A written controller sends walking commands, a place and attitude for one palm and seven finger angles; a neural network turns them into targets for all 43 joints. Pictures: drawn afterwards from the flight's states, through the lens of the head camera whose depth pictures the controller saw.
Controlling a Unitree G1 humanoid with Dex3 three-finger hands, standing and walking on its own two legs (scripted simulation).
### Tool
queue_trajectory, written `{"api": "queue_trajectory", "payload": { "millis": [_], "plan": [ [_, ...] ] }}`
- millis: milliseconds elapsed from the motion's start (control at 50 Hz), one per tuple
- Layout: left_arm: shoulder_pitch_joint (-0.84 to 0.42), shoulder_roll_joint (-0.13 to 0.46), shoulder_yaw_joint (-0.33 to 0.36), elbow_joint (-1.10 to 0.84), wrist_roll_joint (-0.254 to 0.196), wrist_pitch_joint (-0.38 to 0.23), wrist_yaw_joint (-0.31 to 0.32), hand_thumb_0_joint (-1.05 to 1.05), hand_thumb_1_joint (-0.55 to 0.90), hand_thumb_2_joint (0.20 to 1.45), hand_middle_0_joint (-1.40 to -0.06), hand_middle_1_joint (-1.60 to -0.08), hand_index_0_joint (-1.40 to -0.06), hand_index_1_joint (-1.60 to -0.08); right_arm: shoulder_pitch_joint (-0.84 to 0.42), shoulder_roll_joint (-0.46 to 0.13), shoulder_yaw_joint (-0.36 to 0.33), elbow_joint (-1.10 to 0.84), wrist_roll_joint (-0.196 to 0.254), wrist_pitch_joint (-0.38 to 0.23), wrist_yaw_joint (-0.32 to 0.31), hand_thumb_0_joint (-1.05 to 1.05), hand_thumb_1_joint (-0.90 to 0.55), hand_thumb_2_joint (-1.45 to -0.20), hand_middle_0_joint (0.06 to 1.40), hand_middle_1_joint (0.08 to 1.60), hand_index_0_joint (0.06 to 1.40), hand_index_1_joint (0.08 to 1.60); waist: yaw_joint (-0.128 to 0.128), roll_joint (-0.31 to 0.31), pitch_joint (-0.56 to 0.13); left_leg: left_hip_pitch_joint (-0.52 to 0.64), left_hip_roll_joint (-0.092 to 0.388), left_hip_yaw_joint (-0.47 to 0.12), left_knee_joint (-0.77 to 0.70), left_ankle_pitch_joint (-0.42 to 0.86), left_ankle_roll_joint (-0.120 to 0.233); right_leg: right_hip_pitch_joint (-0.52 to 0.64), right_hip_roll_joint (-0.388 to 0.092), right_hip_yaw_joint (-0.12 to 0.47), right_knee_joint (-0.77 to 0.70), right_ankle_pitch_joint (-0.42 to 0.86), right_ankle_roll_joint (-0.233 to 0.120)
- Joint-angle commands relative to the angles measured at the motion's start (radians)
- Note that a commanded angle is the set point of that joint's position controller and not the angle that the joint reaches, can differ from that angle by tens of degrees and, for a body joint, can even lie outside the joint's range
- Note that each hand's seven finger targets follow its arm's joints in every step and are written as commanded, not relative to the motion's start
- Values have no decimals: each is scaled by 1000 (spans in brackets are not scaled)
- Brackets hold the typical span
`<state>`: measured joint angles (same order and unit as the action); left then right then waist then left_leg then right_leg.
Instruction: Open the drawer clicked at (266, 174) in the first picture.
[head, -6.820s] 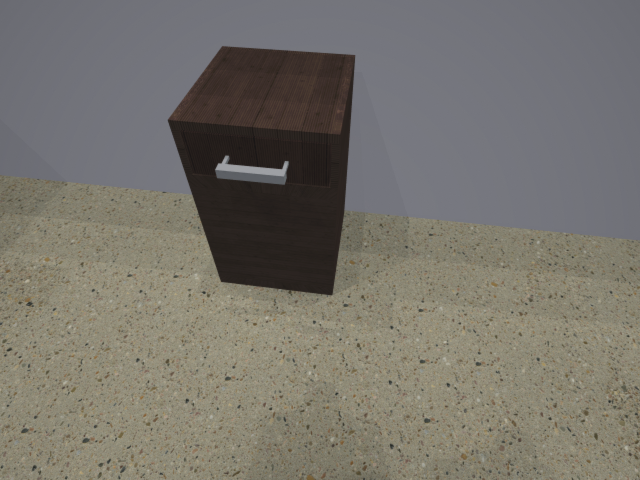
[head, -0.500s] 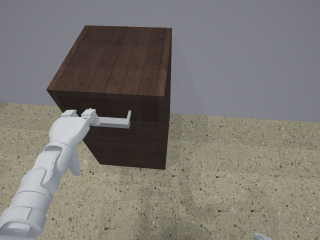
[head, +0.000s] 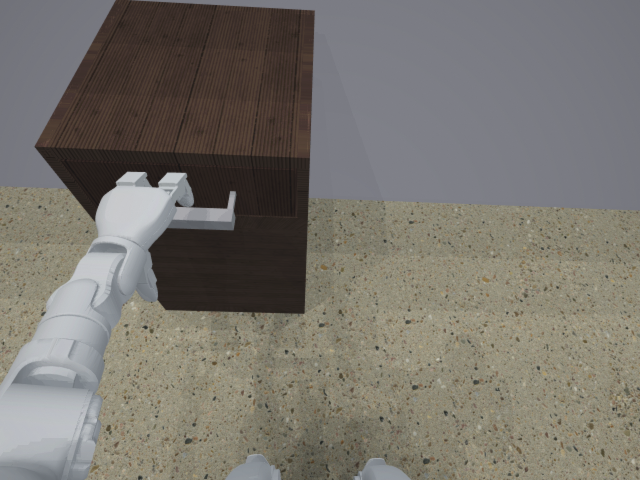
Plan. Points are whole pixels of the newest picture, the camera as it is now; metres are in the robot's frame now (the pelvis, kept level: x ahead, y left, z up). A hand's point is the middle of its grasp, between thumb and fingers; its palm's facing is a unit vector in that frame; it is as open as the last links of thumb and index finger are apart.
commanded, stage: move the hooked fingers above the handle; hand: left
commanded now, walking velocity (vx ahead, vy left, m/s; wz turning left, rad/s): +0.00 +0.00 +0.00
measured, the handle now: (184, 206) +0.56 +0.23 -0.11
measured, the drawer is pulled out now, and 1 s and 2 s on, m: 0.00 0.00 0.00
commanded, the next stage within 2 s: none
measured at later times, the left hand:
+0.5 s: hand (169, 208) +0.51 +0.23 -0.05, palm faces -0.04 -0.03 -1.00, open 13.9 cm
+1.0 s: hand (158, 216) +0.50 +0.25 -0.05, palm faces -0.13 +0.02 -0.99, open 13.9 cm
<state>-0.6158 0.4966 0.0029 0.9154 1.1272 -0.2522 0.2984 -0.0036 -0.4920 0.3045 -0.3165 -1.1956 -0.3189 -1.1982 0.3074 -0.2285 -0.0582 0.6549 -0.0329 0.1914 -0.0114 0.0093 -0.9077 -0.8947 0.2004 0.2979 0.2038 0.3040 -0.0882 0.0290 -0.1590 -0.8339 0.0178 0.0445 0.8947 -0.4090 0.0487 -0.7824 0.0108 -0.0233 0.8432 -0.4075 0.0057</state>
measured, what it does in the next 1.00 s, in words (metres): stands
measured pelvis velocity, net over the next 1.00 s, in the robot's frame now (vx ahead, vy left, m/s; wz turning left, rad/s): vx -0.02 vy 0.01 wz -0.03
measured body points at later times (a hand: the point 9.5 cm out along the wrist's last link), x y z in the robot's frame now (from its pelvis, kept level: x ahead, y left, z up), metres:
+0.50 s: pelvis -0.03 +0.01 -0.05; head +0.13 +0.03 +0.37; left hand +0.51 +0.23 +0.01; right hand -0.06 -0.27 -0.15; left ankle +0.00 +0.09 -0.69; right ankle -0.01 -0.13 -0.69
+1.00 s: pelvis -0.02 +0.01 -0.04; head +0.14 +0.02 +0.38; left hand +0.50 +0.24 +0.00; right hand -0.02 -0.26 -0.16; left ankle +0.00 +0.09 -0.69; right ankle -0.01 -0.13 -0.69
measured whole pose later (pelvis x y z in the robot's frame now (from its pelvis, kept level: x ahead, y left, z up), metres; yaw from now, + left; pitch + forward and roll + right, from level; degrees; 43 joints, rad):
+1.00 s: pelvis -0.02 +0.01 -0.04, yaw -2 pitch +29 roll -5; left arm -0.95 0.62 0.02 1.18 1.16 -0.05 0.31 0.00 -0.49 0.30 -0.31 -1.19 -0.31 -1.20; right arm 0.32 -0.24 -0.01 0.62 -0.05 0.16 0.00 0.01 -0.91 -0.89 0.20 0.30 0.20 0.30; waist -0.19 0.07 -0.16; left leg -1.18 0.05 0.02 1.14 -0.47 0.06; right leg -1.11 0.03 -0.04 1.05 -0.45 0.01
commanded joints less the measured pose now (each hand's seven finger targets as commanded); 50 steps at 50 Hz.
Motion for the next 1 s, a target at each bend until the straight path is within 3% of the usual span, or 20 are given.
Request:
{"api": "queue_trajectory", "payload": {
  "millis": [0,80,100,140,160,180,260,340,380,440,520,540,600,680,720,740,780,860,920,980],
  "plan": [
    [-452,307,132,-108,11,26,122,0,-500,300,-300,-1200,-300,-1200,108,-180,-58,-60,-18,-22,-8,0,-900,-900,200,300,200,300,-6,109,-379,319,-11,-72,-19,441,-9,-45,50,-20,-16,246,-64],
    [-524,270,73,16,25,113,134,0,-500,300,-300,-1200,-300,-1200,144,-196,-56,-59,-15,-27,2,0,-900,-900,200,300,200,300,-48,75,-398,273,-6,-76,-2,383,-9,-85,52,-28,-2,212,-56],
    [-524,251,54,36,20,133,126,0,-500,300,-300,-1200,-300,-1200,155,-199,-55,-60,-14,-27,3,0,-900,-900,200,300,200,300,-48,75,-416,278,-7,-77,2,381,-8,-80,55,-29,0,212,-56],
    [-611,244,22,31,22,145,101,0,-500,300,-300,-1200,-300,-1200,172,-204,-58,-49,-14,-33,-2,0,-900,-900,200,300,200,300,-81,75,-442,288,-2,-82,18,364,-4,-100,54,-25,-1,206,-51],
    [-644,226,9,24,8,138,83,0,-500,300,-300,-1200,-300,-1200,185,-205,-58,-44,-17,-37,-6,0,-900,-900,200,300,200,300,-94,72,-457,298,0,-92,25,375,-3,-109,54,-26,2,210,-51],
    [-677,260,25,-8,5,121,69,0,-500,300,-300,-1200,-300,-1200,198,-211,-59,-38,-17,-40,-11,0,-900,-900,200,300,200,300,-97,79,-506,316,2,-98,35,377,-2,-111,54,-23,10,210,-47],
    [-764,318,52,-48,-1,54,35,0,-500,300,-300,-1200,-300,-1200,210,-209,-51,-16,-24,-56,-31,0,-900,-900,200,300,200,300,-112,128,-513,292,4,-115,73,362,-2,-175,53,-21,46,183,-52],
    [-738,393,107,35,28,48,79,0,-500,300,-300,-1200,-300,-1200,200,-211,-29,-14,-30,-61,-33,0,-900,-900,200,300,200,300,-102,145,-431,155,1,-111,108,299,-1,-243,54,-28,90,130,-56],
    [-730,458,152,73,45,73,106,0,-500,300,-300,-1200,-300,-1200,203,-219,-21,-20,-34,-57,-29,0,-900,-900,200,300,200,300,-93,153,-458,123,3,-112,127,325,-3,-253,54,-33,118,140,-56],
    [-702,447,136,138,54,141,122,0,-500,300,-300,-1200,-300,-1200,204,-220,-15,-35,-34,-48,-15,0,-900,-900,200,300,200,300,-84,164,-469,89,1,-100,144,335,-5,-245,56,-38,133,154,-56],
    [-724,436,98,112,45,193,63,0,-500,300,-300,-1200,-300,-1200,237,-228,-19,-49,-23,-40,-11,0,-900,-900,200,300,200,300,-99,154,-581,149,8,-97,153,378,0,-186,61,-36,124,213,-47],
    [-727,443,99,83,37,189,37,0,-500,300,-300,-1200,-300,-1200,247,-229,-21,-49,-20,-40,-13,0,-900,-900,200,300,200,300,-96,153,-617,171,9,-102,152,389,0,-164,61,-34,121,227,-45],
    [-817,358,41,-91,-11,128,-32,0,-500,300,-300,-1200,-300,-1200,263,-214,-42,-30,-18,-57,-23,0,-900,-900,200,300,200,300,-123,211,-722,321,23,-133,156,445,-5,-191,62,-31,104,230,-44],
    [-818,371,70,-180,-42,27,-55,0,-500,300,-300,-1200,-300,-1200,264,-204,-46,4,-22,-73,-45,0,-900,-900,200,300,200,300,-128,196,-649,343,28,-146,148,452,-5,-231,61,-30,87,204,-47],
    [-792,354,67,-111,-18,19,-17,0,-500,300,-300,-1200,-300,-1200,250,-197,-37,17,-22,-73,-45,0,-900,-900,200,300,200,300,-131,202,-518,276,25,-145,140,396,-10,-292,59,-41,91,159,-54],
    [-782,356,75,-70,-6,25,9,0,-500,300,-300,-1200,-300,-1200,246,-195,-32,21,-24,-73,-42,0,-900,-900,200,300,200,300,-127,200,-455,237,24,-144,134,370,-11,-312,59,-48,95,141,-57],
    [-746,388,108,4,17,55,62,0,-500,300,-300,-1200,-300,-1200,233,-198,-22,11,-28,-65,-32,0,-900,-900,200,300,200,300,-109,207,-420,198,20,-135,133,386,-14,-320,59,-53,109,143,-61],
    [-625,361,96,172,29,177,99,0,-500,300,-300,-1200,-300,-1200,219,-204,-10,-31,-26,-42,-4,0,-900,-900,200,300,200,300,-87,148,-401,123,9,-100,129,399,-6,-245,60,-54,105,186,-60],
    [-633,339,46,147,42,225,58,0,-500,300,-300,-1200,-300,-1200,231,-212,-14,-62,-18,-25,0,0,-900,-900,200,300,200,300,-92,129,-485,145,7,-83,132,413,1,-169,62,-44,96,251,-53],
    [-687,307,18,-6,3,174,-16,0,-500,300,-300,-1200,-300,-1200,235,-205,-26,-70,-14,-29,-12,0,-900,-900,200,300,200,300,-103,141,-604,250,15,-97,128,452,2,-117,60,-30,84,288,-46]
  ]
}}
